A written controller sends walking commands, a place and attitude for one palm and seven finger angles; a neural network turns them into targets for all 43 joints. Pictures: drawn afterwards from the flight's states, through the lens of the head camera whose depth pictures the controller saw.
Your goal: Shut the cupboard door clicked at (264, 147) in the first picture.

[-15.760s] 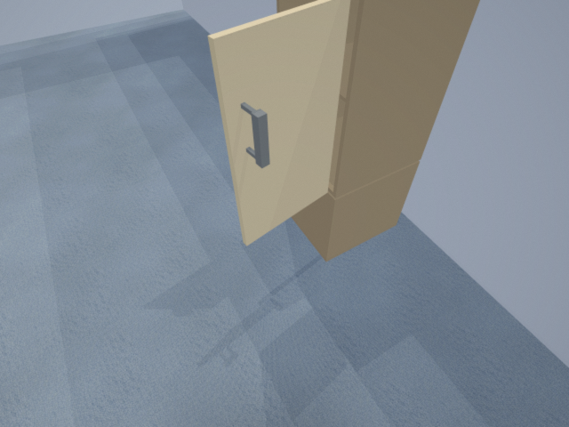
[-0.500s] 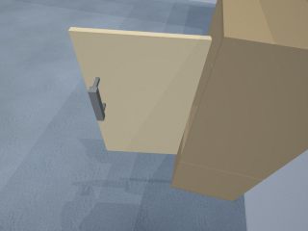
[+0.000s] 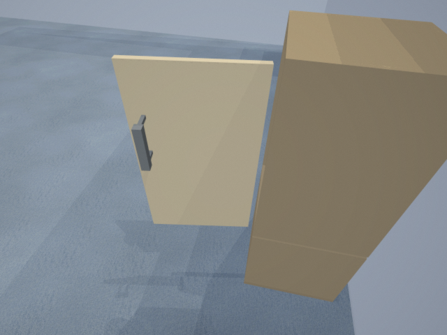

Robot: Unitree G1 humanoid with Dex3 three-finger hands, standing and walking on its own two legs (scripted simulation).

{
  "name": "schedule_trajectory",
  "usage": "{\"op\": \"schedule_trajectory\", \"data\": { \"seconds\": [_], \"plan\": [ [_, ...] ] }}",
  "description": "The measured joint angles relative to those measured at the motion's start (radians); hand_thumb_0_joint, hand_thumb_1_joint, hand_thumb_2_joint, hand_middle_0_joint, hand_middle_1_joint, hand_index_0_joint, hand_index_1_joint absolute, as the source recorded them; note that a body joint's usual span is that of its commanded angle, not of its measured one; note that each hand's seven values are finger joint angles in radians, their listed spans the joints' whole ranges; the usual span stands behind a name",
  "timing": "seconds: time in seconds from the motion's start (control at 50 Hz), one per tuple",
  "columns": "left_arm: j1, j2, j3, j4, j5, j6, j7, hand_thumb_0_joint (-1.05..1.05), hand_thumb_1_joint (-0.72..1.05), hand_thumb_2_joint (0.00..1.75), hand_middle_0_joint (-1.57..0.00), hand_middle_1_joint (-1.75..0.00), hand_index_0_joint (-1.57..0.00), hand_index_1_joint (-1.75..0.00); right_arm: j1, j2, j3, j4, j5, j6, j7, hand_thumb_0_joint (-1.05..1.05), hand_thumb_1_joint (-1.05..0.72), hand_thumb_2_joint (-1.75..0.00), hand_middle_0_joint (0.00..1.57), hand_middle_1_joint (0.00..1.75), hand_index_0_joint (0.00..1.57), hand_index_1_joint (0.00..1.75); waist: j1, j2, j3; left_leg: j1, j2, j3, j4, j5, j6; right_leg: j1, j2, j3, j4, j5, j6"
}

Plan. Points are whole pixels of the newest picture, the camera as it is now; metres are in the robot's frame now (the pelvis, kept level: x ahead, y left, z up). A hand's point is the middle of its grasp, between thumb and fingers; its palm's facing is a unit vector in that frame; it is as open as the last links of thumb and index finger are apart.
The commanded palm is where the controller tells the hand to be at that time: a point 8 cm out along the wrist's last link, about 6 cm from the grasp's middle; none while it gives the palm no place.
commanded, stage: come to a stop and stand still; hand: left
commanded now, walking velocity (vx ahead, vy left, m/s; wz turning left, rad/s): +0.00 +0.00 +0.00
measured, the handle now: (144, 143) +0.54 +0.22 +0.05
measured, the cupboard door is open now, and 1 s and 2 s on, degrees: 100 100 100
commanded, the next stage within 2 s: look again from close up in 0.48 s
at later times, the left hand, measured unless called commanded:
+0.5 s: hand out of the picture -0.09 +0.16 -0.17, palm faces +0.06 -0.99 -0.15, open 7.4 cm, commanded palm none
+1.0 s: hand out of the picture -0.08 +0.17 -0.18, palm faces +0.07 -0.99 -0.14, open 7.4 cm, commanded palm none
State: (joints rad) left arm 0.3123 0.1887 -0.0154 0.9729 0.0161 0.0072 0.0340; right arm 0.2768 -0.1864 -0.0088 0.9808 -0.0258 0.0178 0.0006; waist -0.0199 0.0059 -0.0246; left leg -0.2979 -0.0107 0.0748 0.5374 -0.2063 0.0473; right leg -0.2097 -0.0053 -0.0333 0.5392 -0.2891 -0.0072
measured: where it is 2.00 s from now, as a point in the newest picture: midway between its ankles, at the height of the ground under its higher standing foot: outside the picture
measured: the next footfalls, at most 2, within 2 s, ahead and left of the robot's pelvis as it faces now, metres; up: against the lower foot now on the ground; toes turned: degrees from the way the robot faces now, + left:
right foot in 1.60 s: -0.15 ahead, -0.03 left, +0.00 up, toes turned -9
left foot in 1.90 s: -0.15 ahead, +0.23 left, +0.00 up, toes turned +4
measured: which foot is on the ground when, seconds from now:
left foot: down 0.00-1.00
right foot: down 0.00-1.00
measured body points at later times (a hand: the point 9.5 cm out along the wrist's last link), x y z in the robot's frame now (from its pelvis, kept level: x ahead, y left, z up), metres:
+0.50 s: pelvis -0.03 +0.01 +0.00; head -0.04 +0.02 +0.45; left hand -0.10 +0.22 -0.16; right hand -0.02 -0.21 -0.15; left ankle +0.07 +0.08 -0.73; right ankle +0.01 -0.12 -0.73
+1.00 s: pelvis -0.05 +0.02 +0.01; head -0.08 +0.03 +0.45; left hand -0.08 +0.23 -0.16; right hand -0.04 -0.21 -0.15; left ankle +0.06 +0.08 -0.73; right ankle +0.01 -0.12 -0.73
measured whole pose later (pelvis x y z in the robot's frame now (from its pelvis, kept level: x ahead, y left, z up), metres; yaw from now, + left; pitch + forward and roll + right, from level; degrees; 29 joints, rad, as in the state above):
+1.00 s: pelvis -0.05 +0.02 +0.01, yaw +1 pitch -3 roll -1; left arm 0.39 0.14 0.00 1.08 0.02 0.00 0.03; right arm 0.30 -0.14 -0.01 1.11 -0.02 0.01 -0.01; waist 0.00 -0.01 -0.01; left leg -0.32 -0.05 0.05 0.42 -0.14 0.06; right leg -0.25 0.00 0.00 0.47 -0.25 0.00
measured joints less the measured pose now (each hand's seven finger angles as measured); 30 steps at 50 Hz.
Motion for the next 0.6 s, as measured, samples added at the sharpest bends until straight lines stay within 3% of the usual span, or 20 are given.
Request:
{"op": "schedule_trajectory", "data": {
  "seconds": [0.22,0.6],
  "plan": [
    [0.065,-0.012,0.011,0.043,0.002,0.006,-0.007,0.01,0.91,0.89,-0.2,-0.3,-0.2,-0.3,0.095,0.014,0.003,0.081,0.004,0.009,-0.007,0.01,-0.91,-0.9,0.2,0.3,0.19,0.3,0.01,-0.027,0.01,-0.022,-0.015,-0.015,-0.051,0.035,0.015,-0.031,0.0,0.003,-0.023,0.001,-0.003],
    [0.117,-0.059,0.003,0.131,0.002,-0.01,-0.003,0.01,0.91,0.89,-0.2,-0.3,-0.2,-0.3,0.021,0.049,0.003,0.124,0.011,-0.01,-0.017,0.01,-0.92,-0.9,0.2,0.3,0.2,0.3,0.031,-0.017,0.016,-0.017,-0.025,-0.023,-0.09,0.065,0.015,-0.026,0.007,0.022,-0.061,0.043,0.006]
  ]
}}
